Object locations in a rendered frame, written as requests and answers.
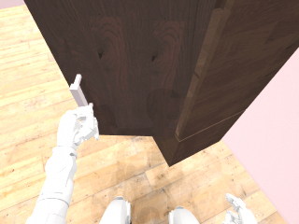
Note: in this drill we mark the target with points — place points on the robot left thigh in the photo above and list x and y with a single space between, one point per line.
117 212

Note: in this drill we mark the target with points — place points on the cupboard door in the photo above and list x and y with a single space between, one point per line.
136 58

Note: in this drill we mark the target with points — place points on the robot thigh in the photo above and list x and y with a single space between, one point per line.
117 212
181 216

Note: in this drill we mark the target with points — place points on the right robot hand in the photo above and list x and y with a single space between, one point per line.
244 216

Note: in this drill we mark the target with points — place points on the robot right thigh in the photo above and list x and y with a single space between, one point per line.
181 216

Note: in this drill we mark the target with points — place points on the left robot forearm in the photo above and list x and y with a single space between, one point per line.
55 197

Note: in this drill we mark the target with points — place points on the handle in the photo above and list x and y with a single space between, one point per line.
77 93

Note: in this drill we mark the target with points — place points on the left robot hand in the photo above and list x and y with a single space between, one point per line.
71 132

